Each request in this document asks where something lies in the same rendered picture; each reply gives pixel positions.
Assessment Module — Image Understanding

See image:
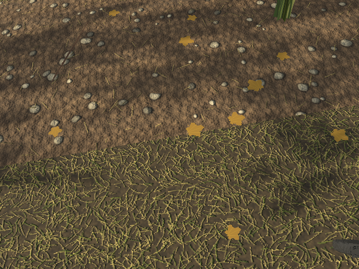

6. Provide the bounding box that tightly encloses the robot right hand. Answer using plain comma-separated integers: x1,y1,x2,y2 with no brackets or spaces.
333,239,359,258

